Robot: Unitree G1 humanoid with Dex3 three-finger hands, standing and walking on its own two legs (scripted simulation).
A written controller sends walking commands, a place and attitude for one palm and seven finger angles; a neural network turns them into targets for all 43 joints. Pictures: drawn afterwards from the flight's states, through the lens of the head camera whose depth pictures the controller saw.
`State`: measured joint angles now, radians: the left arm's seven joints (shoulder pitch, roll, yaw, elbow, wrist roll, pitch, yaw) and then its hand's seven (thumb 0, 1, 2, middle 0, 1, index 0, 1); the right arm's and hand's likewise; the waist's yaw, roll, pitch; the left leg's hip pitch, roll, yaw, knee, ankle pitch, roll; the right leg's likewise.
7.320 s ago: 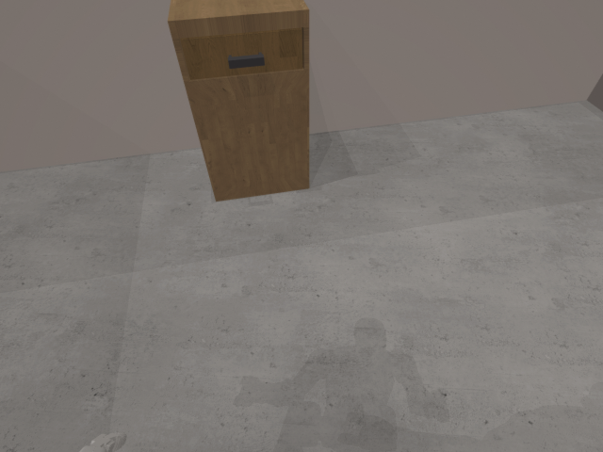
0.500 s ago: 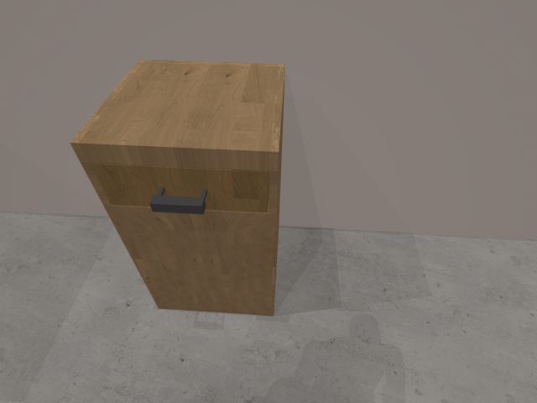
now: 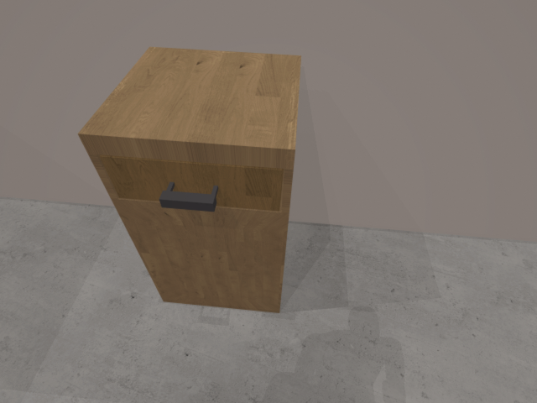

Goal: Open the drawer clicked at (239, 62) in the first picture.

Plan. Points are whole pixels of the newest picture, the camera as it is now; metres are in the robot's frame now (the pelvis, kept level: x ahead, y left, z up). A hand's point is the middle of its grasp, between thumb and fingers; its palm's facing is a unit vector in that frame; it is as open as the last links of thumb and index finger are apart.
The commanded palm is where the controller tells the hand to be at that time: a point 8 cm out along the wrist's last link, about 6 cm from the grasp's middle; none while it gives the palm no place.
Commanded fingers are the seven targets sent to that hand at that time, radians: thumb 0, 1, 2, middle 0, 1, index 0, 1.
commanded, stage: come to a stop and stand still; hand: left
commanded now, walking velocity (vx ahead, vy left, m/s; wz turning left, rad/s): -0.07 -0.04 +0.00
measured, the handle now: (190, 194) +0.56 +0.23 -0.08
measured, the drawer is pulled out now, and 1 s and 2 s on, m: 0.00 0.00 0.00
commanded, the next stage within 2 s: look again from close up in 0.92 s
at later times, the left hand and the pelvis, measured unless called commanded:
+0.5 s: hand out of the picture +0.04 +0.18 -0.17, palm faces +0.01 -0.97 -0.25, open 7.3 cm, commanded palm none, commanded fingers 0.00 0.90 0.90 -0.20 -0.30 -0.20 -0.30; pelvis +0.00 -0.01 +0.00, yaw -1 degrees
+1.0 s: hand out of the picture -0.04 +0.15 -0.16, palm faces +0.01 -0.98 -0.20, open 7.4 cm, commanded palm none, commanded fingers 0.00 0.90 0.90 -0.20 -0.30 -0.20 -0.30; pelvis -0.03 -0.03 +0.01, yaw -1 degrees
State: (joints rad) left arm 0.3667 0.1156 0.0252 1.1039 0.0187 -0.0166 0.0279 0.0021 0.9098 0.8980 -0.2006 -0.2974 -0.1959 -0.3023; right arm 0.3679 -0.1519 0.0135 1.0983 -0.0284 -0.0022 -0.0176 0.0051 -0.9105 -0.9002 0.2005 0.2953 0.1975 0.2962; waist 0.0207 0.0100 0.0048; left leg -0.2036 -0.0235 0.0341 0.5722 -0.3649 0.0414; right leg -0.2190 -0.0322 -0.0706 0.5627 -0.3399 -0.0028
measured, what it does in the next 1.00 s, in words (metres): stands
